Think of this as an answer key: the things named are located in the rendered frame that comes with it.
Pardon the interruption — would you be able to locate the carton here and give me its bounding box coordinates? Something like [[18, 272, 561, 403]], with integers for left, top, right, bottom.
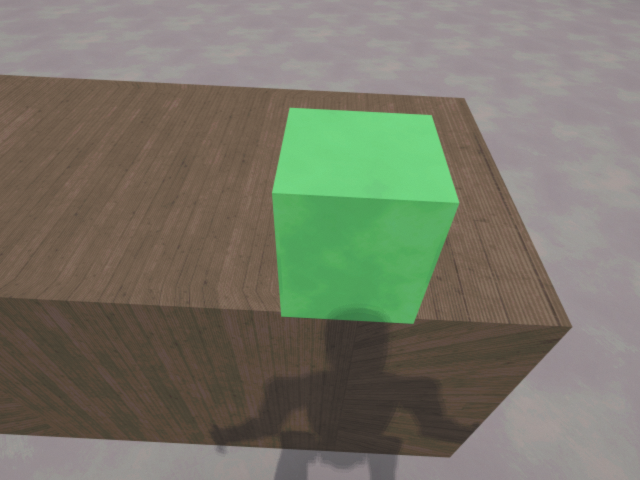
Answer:
[[272, 108, 459, 324]]

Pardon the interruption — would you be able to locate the pedestal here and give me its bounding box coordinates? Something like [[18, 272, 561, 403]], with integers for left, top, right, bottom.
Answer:
[[0, 75, 572, 458]]

